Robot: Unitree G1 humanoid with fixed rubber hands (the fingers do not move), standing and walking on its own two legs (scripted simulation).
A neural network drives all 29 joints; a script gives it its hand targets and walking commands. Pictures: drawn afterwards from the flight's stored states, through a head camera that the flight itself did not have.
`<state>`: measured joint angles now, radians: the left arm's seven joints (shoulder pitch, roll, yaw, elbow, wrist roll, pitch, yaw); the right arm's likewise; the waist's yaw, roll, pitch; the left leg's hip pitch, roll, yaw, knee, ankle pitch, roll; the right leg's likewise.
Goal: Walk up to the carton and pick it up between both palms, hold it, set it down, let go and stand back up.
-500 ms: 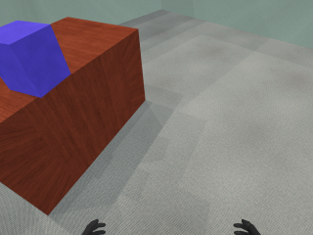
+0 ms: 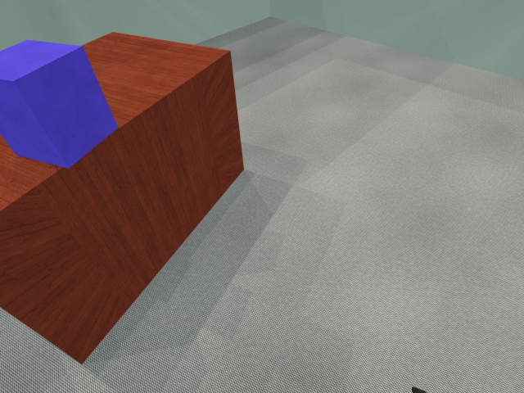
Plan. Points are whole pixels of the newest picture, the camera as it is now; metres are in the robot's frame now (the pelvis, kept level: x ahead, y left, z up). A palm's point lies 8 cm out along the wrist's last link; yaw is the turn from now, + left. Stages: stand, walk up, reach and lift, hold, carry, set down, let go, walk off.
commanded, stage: stand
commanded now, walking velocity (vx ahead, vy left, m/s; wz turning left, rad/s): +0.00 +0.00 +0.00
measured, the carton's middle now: (47, 103) +0.84 +0.63 +0.06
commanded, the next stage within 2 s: walk up in 0.90 s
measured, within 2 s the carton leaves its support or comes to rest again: neither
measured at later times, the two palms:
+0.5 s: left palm out of the picture +0.06 +0.22 -0.12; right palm out of the picture +0.06 -0.25 -0.12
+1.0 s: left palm out of the picture +0.00 +0.22 -0.13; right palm out of the picture -0.01 -0.24 -0.13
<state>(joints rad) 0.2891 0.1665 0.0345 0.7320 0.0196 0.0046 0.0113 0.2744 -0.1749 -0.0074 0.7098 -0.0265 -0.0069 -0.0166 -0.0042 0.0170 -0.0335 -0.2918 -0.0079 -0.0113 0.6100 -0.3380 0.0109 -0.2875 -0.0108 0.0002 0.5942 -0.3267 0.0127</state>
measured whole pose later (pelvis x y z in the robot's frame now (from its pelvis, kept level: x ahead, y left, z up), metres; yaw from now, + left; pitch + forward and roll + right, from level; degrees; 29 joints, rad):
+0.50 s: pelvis +0.00 -0.01 +0.01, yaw +0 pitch +0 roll +0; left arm 0.32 0.17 0.03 0.83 0.02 0.00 0.02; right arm 0.30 -0.20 -0.02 0.84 -0.02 0.00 -0.03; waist 0.00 0.01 -0.01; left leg -0.24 0.00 -0.01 0.55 -0.32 0.00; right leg -0.24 0.00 0.00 0.54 -0.31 0.00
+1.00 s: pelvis -0.01 -0.01 +0.01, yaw +0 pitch -2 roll +0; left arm 0.32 0.16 0.03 1.01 0.01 -0.01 0.03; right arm 0.32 -0.17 -0.02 1.01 -0.02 0.00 -0.03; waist -0.01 0.01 0.01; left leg -0.18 0.00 -0.02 0.46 -0.25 0.00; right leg -0.19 0.00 0.00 0.46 -0.24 0.00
